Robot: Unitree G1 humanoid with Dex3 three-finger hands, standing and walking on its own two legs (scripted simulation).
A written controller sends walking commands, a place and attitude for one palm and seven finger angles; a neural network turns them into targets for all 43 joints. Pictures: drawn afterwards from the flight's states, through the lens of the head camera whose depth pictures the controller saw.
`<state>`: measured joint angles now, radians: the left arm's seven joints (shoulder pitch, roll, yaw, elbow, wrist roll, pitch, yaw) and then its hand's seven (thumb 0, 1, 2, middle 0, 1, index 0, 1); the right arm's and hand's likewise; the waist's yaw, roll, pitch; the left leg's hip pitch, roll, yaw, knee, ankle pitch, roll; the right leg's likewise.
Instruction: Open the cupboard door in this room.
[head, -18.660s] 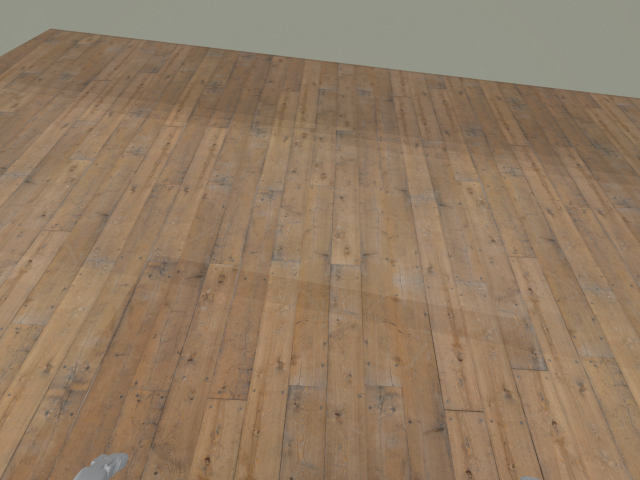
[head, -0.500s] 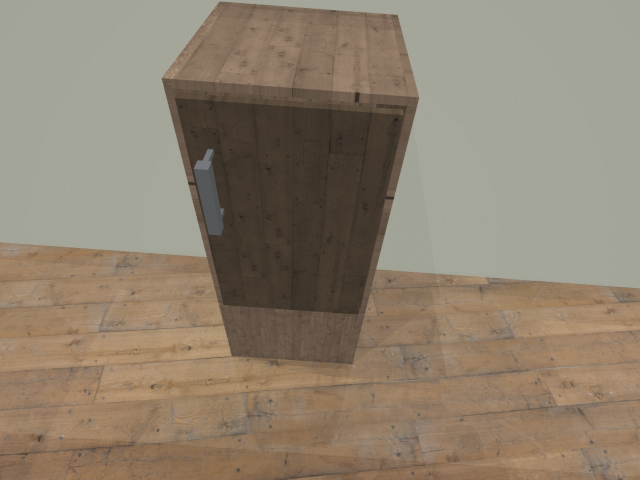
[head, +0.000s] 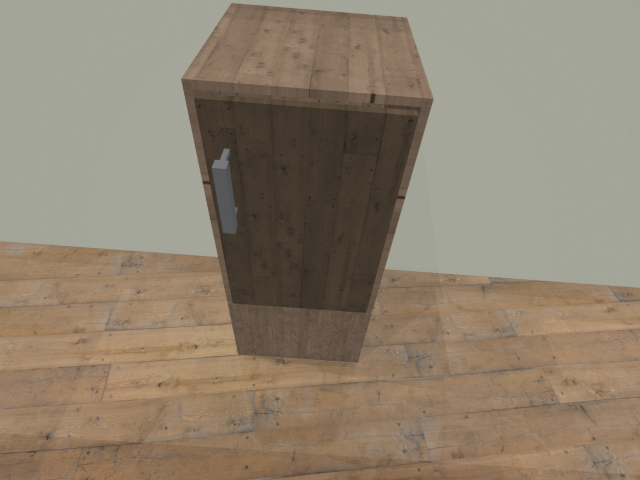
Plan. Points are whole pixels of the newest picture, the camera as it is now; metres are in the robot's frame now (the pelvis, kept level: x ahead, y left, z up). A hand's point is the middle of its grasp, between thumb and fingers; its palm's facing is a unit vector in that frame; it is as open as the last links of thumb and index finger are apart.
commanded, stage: shuffle to correct the standing spot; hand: left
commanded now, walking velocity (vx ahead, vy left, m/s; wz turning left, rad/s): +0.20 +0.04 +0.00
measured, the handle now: (228, 191) +0.60 +0.21 +0.00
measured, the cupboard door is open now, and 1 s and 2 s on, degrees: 0 0 0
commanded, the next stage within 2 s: come to a stop and stand still in 0.24 s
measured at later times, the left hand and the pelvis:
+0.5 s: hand out of the picture -0.01 +0.18 -0.19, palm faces +0.06 -0.99 -0.13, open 7.4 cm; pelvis +0.06 +0.03 -0.01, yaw -1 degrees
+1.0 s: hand (213, 466) +0.18 +0.16 -0.17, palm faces -0.04 -0.97 -0.24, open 7.4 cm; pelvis +0.06 -0.02 -0.01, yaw -2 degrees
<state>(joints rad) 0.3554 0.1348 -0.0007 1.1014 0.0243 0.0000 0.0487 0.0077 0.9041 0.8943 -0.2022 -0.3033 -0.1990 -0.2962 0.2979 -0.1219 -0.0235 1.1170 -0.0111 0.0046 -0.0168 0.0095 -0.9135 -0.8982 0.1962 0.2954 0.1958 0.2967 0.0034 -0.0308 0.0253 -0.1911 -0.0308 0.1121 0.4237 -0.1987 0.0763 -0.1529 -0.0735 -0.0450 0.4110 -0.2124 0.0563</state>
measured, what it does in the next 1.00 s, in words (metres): steps on the spot: right foot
